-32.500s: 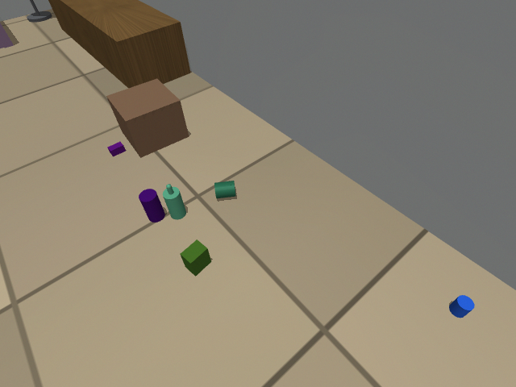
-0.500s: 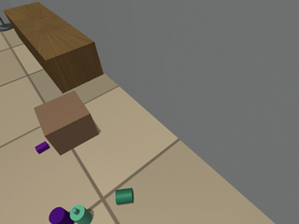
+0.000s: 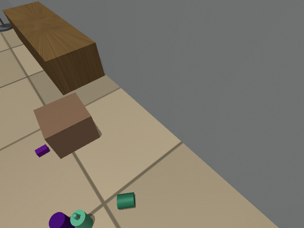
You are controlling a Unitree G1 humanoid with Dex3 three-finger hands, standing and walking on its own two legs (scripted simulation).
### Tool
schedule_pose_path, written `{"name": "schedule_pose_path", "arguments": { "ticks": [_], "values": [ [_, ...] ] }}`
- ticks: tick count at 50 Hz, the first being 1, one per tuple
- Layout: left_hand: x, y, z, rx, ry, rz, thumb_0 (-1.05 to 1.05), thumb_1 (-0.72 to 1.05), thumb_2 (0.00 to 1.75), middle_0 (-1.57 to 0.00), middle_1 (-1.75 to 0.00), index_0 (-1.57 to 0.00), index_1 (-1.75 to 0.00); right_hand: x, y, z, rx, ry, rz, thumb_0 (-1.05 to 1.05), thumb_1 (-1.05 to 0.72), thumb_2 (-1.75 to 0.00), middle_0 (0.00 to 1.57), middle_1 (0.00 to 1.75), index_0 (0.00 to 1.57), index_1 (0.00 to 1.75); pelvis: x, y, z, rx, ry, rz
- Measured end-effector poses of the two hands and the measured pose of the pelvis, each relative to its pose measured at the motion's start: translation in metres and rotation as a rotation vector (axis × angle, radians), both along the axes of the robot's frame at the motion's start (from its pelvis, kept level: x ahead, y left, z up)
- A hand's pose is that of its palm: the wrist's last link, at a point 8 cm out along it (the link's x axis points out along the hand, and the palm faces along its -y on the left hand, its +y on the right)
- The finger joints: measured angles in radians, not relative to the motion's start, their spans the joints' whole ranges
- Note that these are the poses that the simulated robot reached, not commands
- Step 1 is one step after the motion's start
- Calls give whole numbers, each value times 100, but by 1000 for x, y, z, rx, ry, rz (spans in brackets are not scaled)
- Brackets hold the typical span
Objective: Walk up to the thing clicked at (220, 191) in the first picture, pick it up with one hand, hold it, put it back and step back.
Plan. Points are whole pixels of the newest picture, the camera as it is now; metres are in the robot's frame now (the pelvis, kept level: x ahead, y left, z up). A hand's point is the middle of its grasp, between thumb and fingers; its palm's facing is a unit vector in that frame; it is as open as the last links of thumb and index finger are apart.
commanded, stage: stand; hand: left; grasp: from above
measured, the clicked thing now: (126, 200) +0.43 +0.22 -0.74
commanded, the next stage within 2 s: step back in 0.46 s
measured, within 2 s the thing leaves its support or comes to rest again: neither
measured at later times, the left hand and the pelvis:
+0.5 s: hand out of the picture +0.07 +0.25 -0.16, palm faces +0.01 -0.94 -0.33, open 7.4 cm; pelvis +0.00 +0.00 +0.00, yaw +0 degrees
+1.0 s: hand out of the picture +0.04 +0.29 -0.18, palm faces -0.08 -0.93 -0.37, open 7.4 cm; pelvis -0.09 +0.03 -0.02, yaw -3 degrees
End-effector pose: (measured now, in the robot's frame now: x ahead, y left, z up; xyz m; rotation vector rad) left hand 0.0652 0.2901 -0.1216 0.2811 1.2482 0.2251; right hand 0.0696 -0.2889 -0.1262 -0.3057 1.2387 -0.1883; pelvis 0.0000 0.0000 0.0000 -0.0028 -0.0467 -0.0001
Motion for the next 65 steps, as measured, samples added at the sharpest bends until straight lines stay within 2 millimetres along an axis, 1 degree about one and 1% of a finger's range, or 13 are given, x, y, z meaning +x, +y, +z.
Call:
{"name": "schedule_pose_path", "arguments": {
  "ticks": [23,25,31,35,39,43,46,51,54,57,59,62,65],
  "values": [
    [0,0,1,1,0,-12,1,90,90,-20,-30,-20,-30,-4,-4,1,-4,3,-3,0,-90,-90,20,30,20,30,0,-2,0,0,1,-4],
    [0,2,0,2,-5,-3,1,90,90,-20,-30,-20,-30,-5,-5,1,-1,5,-10,0,-90,-90,20,30,20,30,-3,-1,-1,-2,7,-3],
    [-2,18,-4,35,-24,-10,1,90,90,-20,-30,-20,-30,-9,-14,-3,-26,4,-16,0,-90,-90,20,30,20,30,-24,3,-11,-15,16,4],
    [0,34,-11,49,-44,-36,1,90,90,-20,-30,-20,-30,-21,-13,-4,-59,6,-19,0,-90,-90,20,30,20,30,-36,16,-19,-10,13,1],
    [11,52,-22,53,-87,-53,1,90,90,-20,-30,-20,-30,-45,-5,-4,-91,16,-20,0,-90,-90,20,30,20,30,-47,30,-30,-10,17,2],
    [11,54,-20,55,-108,-69,1,91,90,-20,-30,-20,-30,-71,5,2,-99,49,-17,0,-90,-90,20,30,20,30,-63,32,-24,-18,17,-6],
    [-1,50,-19,44,-95,-94,1,91,90,-20,-30,-20,-30,-83,9,5,-101,36,-26,0,-90,-90,20,30,21,30,-74,33,-20,-19,22,-25],
    [-32,42,-20,41,-46,-124,1,91,90,-20,-30,-20,-30,-98,8,4,-89,-34,-42,0,-90,-90,20,30,21,30,-95,29,-21,-13,19,-61],
    [-51,35,-21,48,-33,-137,1,91,90,-20,-30,-20,-30,-109,2,-3,-76,-63,-42,0,-90,-90,20,30,21,30,-111,23,-26,-4,14,-82],
    [-73,26,-21,63,-38,-142,1,90,90,-20,-30,-20,-30,-123,-10,-15,-60,-82,-47,0,-90,-90,20,30,21,30,-128,13,-34,1,8,-94],
    [-92,18,-16,64,-38,-137,1,91,90,-20,-30,-20,-30,-134,-17,-20,-50,-78,-62,0,-90,-90,20,30,21,30,-140,9,-34,-24,-5,-76],
    [-118,12,-4,64,-38,-121,1,90,90,-20,-30,-20,-30,-151,-21,-18,-38,-54,-73,0,-90,-90,20,30,21,30,-152,5,-25,18,-5,-84],
    [-134,12,7,77,-40,-105,1,90,90,-21,-30,-20,-30,-169,-23,-13,-38,-43,-68,0,-90,-90,20,30,20,30,-165,5,-18,30,8,-73]
  ]
}}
